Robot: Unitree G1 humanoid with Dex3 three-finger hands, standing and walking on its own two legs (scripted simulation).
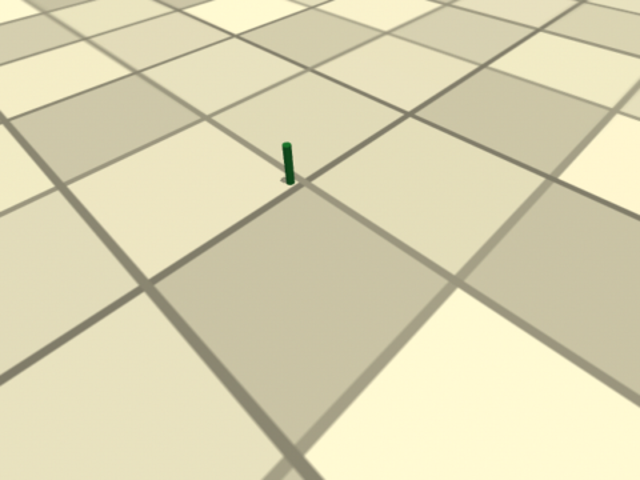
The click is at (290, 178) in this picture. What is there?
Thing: slim round
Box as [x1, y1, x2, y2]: [282, 142, 294, 184]
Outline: 285,142 282,144 286,182 288,184 292,184 294,180 290,143
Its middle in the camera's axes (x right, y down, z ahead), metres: -0.16 -0.36 +1.85
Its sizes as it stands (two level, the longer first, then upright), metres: 0.041 0.041 0.220
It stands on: the floor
